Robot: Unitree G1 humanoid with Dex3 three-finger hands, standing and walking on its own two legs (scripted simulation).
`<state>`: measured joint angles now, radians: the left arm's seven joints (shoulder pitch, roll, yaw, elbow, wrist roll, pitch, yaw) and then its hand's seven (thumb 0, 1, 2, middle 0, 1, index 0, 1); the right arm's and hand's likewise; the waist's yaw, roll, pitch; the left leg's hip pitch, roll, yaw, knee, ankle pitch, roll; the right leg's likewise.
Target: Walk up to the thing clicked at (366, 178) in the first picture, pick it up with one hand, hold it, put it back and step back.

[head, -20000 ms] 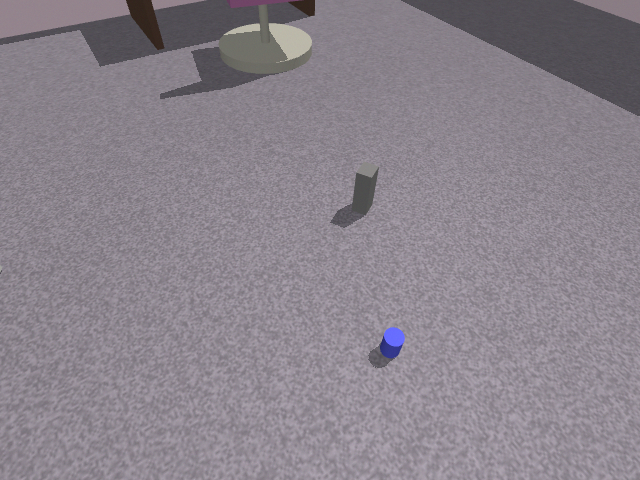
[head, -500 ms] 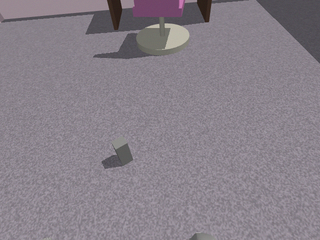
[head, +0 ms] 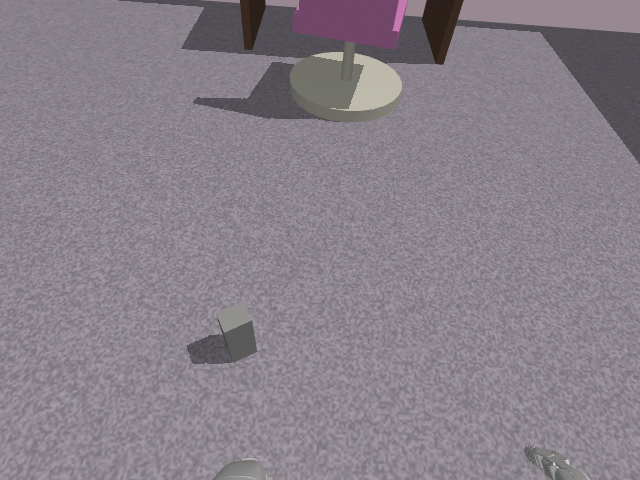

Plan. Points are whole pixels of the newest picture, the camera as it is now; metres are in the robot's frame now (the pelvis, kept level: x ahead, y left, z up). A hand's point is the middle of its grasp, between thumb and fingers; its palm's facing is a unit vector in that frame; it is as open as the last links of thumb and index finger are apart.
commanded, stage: walk up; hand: left
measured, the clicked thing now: (237, 333) +0.58 +0.22 -0.64
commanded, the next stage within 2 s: none
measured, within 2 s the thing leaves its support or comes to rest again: neither
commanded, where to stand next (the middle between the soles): +0.23 -0.01 m, yaw -3 degrees
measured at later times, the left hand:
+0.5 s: hand (137, 432) +0.19 +0.24 -0.11, palm faces -0.05 -0.89 -0.46, open 7.4 cm
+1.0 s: hand (146, 411) +0.23 +0.26 -0.16, palm faces -0.04 -0.95 -0.32, open 7.4 cm
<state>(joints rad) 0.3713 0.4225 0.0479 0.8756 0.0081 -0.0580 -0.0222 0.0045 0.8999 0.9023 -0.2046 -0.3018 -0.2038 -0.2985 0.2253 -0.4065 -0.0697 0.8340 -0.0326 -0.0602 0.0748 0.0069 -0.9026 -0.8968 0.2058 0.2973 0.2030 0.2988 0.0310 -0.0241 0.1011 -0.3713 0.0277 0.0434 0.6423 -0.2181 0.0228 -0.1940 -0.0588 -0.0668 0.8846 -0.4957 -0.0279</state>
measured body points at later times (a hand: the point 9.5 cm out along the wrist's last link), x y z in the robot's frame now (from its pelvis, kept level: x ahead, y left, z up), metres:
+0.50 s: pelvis +0.12 -0.03 +0.01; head +0.15 -0.07 +0.45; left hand +0.19 +0.29 -0.08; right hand +0.18 -0.34 -0.14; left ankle +0.10 +0.10 -0.66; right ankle +0.20 -0.14 -0.72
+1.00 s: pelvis +0.16 +0.00 +0.01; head +0.17 +0.02 +0.46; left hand +0.23 +0.31 -0.13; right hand +0.25 -0.30 -0.11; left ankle +0.21 +0.13 -0.72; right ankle +0.20 -0.14 -0.72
